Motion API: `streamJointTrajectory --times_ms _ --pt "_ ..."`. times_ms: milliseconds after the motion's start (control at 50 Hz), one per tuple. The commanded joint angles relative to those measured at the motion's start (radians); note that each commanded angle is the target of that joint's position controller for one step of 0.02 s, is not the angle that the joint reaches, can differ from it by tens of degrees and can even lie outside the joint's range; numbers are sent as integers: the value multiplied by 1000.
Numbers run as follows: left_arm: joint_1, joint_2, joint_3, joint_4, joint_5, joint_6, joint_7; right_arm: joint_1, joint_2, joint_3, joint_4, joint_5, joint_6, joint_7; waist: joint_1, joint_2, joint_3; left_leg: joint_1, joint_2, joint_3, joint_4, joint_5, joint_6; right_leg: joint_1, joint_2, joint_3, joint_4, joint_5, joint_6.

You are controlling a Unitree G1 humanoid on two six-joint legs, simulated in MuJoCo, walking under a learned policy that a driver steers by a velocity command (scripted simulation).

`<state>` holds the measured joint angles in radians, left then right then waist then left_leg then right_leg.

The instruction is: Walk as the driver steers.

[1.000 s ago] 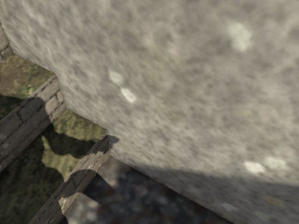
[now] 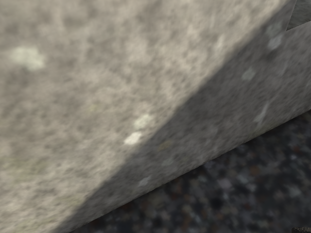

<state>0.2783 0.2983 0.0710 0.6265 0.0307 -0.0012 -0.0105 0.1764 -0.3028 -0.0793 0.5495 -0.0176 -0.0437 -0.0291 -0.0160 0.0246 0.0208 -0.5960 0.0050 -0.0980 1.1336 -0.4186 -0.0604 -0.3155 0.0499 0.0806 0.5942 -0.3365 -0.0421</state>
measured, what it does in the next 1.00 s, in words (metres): steps on the spot, turning left: left foot, then left foot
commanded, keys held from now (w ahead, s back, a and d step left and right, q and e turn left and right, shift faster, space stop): shift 0.02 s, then q+shift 0.22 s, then w+q+shift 0.76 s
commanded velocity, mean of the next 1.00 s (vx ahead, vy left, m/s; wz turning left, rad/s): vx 0.00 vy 0.00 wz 0.51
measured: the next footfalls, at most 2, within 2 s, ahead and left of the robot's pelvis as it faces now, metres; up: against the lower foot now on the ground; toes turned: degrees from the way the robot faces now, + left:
left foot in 0.22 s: +0.12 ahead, +0.15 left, +0.00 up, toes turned -3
left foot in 0.80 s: +0.08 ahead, +0.12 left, +0.00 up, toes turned +23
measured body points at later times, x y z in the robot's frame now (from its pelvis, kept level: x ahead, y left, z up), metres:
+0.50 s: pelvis +0.05 -0.01 -0.01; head +0.09 -0.02 +0.44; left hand +0.18 +0.28 -0.09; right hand +0.23 -0.26 -0.11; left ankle +0.08 +0.15 -0.73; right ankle +0.00 -0.11 -0.73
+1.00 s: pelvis +0.06 -0.03 +0.00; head +0.10 +0.00 +0.45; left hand +0.14 +0.32 -0.05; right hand +0.36 -0.21 -0.08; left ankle +0.04 +0.10 -0.73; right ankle +0.17 -0.14 -0.68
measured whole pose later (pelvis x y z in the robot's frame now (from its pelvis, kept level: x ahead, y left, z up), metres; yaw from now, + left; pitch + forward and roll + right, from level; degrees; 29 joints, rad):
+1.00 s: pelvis +0.06 -0.03 +0.00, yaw +35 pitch +3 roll +0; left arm -0.02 0.29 0.03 0.53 0.03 -0.01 0.03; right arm 0.18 -0.34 -0.11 0.62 0.04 0.01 -0.06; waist -0.04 -0.01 0.05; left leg -0.38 -0.09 -0.20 0.49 -0.16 0.00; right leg -0.54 0.06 0.18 0.93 -0.39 0.07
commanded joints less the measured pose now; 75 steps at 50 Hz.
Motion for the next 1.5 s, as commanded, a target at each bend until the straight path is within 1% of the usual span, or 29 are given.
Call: streamJointTrajectory --times_ms 20,160,260,420,440,480,500,520,540,560,580,720,780,800,820,840,860,920,1100,1140,1160,1200,1220,1240,1320,1340,1440,1480,1500 --pt "-295 233 72 -164 -39 31 47 -10 -213 -52 -30 -5 21 -2 -44 -124 -112 -74 14 -32 56 123 -55 90 -218 279 -243 700 -173" --pt "-179 -1 -23 -51 -18 28 33 -13 -18 22 35 7 28 4 34 -169 -101 303 45 94 -308 322 6 -39 -121 38 -165 443 -104" --pt "-84 42 -11 -69 26 -47 1 -46 -228 -21 28 25 21 -22 127 81 -120 506 132 -168 -585 738 203 -46 -31 41 -17 252 79" --pt "-267 -44 -13 -146 -17 4 34 33 -181 -51 65 45 28 -20 47 142 -170 538 183 -420 -699 644 279 -104 37 -9 97 -170 133" --pt "185 125 62 32 -13 -3 34 63 56 23 6 -12 13 20 40 107 -246 473 291 -491 -672 475 326 -37 -80 116 71 -130 53" --pt "363 87 93 61 -1 -46 17 -4 27 40 -14 -29 42 72 147 -49 -117 -315 77 -256 -551 -4 178 691 -169 103 -130 435 -202" --pt "395 152 113 48 53 -70 29 60 9 30 -37 -15 47 78 124 -127 -130 -439 -87 -111 -223 -246 9 731 -464 395 -147 995 -444" --pt "282 115 98 21 102 -75 40 71 -8 40 -25 -11 33 68 99 -78 -121 -421 5 -169 -11 -243 -77 590 -610 453 -240 977 -483" --pt "110 65 73 -20 69 -91 31 50 -63 19 -2 2 18 61 27 -58 -53 -316 36 -157 139 -145 -87 401 -544 327 -296 838 -399" --pt "-340 5 49 -127 -34 -58 43 -60 -283 -68 -7 31 48 12 -63 -100 13 -183 50 -88 145 -87 -64 183 -352 160 -229 830 -184" --pt "-376 14 43 -150 -48 -34 67 -38 -233 -65 6 19 59 -4 -63 -156 -15 -140 24 -21 206 17 -65 147 -300 22 -226 882 -122" --pt "-135 174 46 -29 -41 -6 112 -79 -35 -10 -48 27 63 4 -19 -173 -111 158 -12 156 -267 182 33 180 -217 -211 -102 1070 -31" --pt "-226 152 40 -47 -34 -24 95 118 -97 -46 33 36 38 11 -126 -141 -197 414 -84 169 -554 280 135 153 -205 -257 148 1061 4" --pt "-276 106 22 -80 -22 -36 79 230 -131 -62 76 30 24 9 -183 -16 -154 589 -77 60 -747 439 192 -67 -149 -240 385 553 38" --pt "-198 1 -9 -124 24 -49 58 188 -254 -82 62 32 3 0 -41 241 -150 846 150 -276 -589 1227 314 -491 -12 -187 646 -246 124" --pt "-127 64 -11 -133 11 -64 38 140 -336 -104 19 -8 -3 -9 -19 275 -422 816 372 -649 -693 1028 528 -453 21 114 837 -386 152" --pt "-188 189 15 -139 -17 -71 33 20 -320 -109 -27 -9 -6 -8 -24 123 -369 692 332 -612 -761 770 479 -429 -21 190 790 -307 129" --pt "-257 130 -2 -149 6 -30 48 -157 -225 -79 -53 63 19 -31 54 4 -139 379 179 -406 -804 452 292 -314 -14 100 465 -108 124" --pt "-135 71 -9 -47 -37 14 22 -160 -119 -42 -75 25 70 -41 67 145 -106 55 -3 -331 -644 -14 155 234 23 15 -92 112 68" --pt "-27 224 17 -6 53 -12 13 -144 -5 4 -141 23 58 -30 36 -307 -152 -167 -200 -123 -54 -283 46 230 -400 587 -377 -8 -202" --pt "-158 175 7 -39 40 -25 -2 -92 -135 -26 -132 9 55 -42 -31 -234 -149 -43 -56 -201 89 -168 19 77 -421 640 -402 -75 -257" --pt "-271 8 -40 -39 -5 -18 11 -39 -87 -9 -77 -28 71 -30 -75 -150 -84 71 -28 -134 94 -66 -28 -35 -256 379 -360 -137 -156" --pt "-96 189 17 20 -57 -27 49 -29 -161 -39 -79 -31 101 4 -4 -57 -20 -154 -123 -165 298 -33 0 128 -368 582 -325 -67 -126" --pt "-192 113 -27 -9 -49 -38 58 -41 -64 -7 -97 -20 91 5 -65 -1 -149 -18 -22 -201 112 63 -4 93 -309 482 -347 -248 -41" --pt "-124 74 -23 29 -34 -38 61 -126 13 14 -110 -22 87 -2 7 -152 -37 44 -24 -26 -99 -25 -54 139 -193 388 -327 4 -68" --pt "-120 107 -3 62 -72 8 71 -215 33 23 -164 -12 60 -12 -6 -267 -26 181 -44 43 -282 -86 -40 50 -96 243 -298 148 -98" --pt "-84 177 52 65 -75 -44 28 -72 -32 -17 -66 38 58 -35 -31 -281 -69 492 -114 61 -789 100 61 17 -109 366 -283 231 -91" --pt "-142 80 34 40 -79 -40 29 109 -68 -19 2 13 79 -41 -65 10 -117 907 125 -104 -803 549 132 -446 13 159 137 -84 5" --pt "-147 84 33 -15 -59 -52 44 86 -150 -39 2 -54 70 -33 -42 227 -209 741 391 -329 -784 746 300 -531 15 91 356 -269 71"
Velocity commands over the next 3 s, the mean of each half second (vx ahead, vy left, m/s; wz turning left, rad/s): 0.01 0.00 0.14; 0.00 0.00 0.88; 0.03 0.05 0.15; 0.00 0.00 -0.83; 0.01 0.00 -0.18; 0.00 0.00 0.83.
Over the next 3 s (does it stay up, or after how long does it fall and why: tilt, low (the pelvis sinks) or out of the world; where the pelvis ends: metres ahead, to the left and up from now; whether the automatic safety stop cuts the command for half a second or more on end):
stays up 0.11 -0.01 0.01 its command is cut before an obstacle after 0.3 s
